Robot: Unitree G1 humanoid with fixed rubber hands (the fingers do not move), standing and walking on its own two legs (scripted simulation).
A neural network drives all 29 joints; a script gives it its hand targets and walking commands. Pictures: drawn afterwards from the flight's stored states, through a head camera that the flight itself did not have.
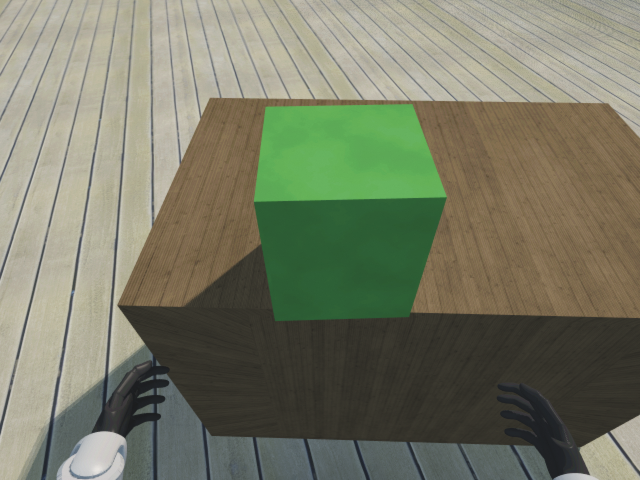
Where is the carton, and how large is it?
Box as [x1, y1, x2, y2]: [254, 104, 446, 320]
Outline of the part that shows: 412,104 278,106 265,108 254,196 254,205 275,320 395,317 409,315 446,198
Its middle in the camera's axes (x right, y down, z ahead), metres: +0.03 -0.04 +0.58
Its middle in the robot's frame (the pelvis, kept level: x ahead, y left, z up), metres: +0.47 +0.00 +0.07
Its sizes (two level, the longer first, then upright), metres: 0.210 0.200 0.250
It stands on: a pedestal, 0.71 m high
